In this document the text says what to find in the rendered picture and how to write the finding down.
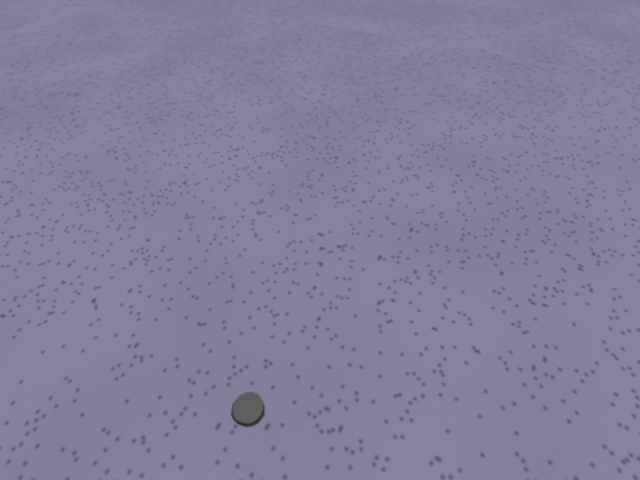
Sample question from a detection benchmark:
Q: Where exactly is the tin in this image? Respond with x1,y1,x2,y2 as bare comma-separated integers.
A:
233,392,265,427

